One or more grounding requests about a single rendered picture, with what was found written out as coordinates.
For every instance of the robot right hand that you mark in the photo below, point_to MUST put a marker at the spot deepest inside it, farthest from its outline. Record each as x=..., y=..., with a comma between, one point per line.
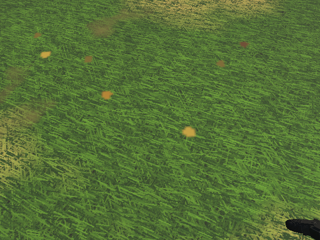
x=305, y=227

